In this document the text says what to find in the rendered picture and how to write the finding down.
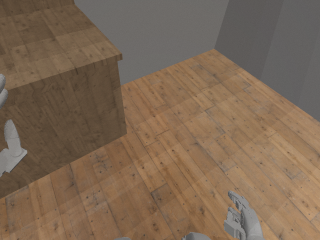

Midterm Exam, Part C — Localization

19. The right robot hand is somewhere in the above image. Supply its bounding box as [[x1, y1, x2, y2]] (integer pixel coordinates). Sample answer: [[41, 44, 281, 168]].
[[224, 190, 264, 240]]

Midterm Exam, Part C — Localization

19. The counter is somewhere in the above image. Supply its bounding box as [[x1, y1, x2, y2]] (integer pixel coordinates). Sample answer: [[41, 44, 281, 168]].
[[0, 0, 127, 199]]

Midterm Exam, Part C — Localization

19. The left robot hand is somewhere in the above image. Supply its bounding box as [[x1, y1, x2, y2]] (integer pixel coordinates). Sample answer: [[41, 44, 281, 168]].
[[0, 74, 28, 177]]

